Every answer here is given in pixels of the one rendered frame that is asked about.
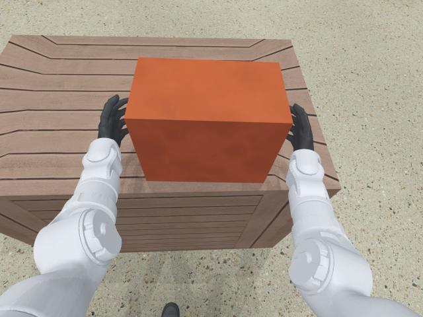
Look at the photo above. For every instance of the robot right forearm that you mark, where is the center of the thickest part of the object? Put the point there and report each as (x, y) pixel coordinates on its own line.
(310, 206)

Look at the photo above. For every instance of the left robot upper arm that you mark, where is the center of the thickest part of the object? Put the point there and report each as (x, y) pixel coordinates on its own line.
(73, 256)

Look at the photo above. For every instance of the pedestal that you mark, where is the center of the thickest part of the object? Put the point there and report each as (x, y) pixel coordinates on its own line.
(52, 94)

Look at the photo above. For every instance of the robot left foot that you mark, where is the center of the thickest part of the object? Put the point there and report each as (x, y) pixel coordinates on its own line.
(171, 309)

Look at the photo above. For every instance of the left robot hand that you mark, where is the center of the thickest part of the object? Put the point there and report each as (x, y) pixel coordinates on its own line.
(110, 124)

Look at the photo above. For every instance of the carton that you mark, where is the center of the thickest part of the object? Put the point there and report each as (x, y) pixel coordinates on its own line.
(198, 120)

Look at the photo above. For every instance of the robot left forearm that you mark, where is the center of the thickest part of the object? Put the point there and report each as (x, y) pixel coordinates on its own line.
(99, 183)

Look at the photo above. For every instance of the right robot hand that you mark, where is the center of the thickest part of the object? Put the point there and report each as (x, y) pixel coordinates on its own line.
(302, 137)

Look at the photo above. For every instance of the right robot upper arm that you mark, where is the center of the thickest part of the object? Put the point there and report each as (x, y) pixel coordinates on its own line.
(337, 282)

